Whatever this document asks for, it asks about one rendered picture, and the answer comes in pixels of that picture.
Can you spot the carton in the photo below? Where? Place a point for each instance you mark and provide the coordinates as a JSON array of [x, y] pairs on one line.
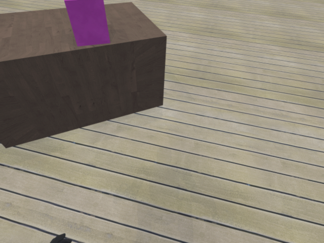
[[88, 21]]

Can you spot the pedestal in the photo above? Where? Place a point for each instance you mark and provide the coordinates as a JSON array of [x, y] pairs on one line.
[[49, 85]]

